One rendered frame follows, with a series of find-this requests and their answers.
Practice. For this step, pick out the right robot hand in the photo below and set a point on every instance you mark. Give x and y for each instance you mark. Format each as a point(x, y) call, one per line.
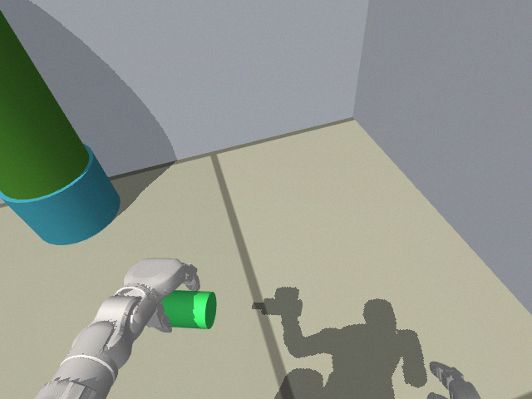
point(453, 381)

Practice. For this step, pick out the left robot arm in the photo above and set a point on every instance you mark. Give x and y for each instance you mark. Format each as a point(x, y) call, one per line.
point(91, 367)

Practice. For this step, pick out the potted plant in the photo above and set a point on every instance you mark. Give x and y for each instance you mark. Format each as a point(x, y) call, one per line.
point(52, 181)

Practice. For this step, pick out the left robot hand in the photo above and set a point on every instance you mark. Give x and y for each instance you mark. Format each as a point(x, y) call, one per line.
point(162, 277)

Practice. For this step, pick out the bottle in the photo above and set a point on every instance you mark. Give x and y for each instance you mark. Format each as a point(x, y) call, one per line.
point(190, 309)

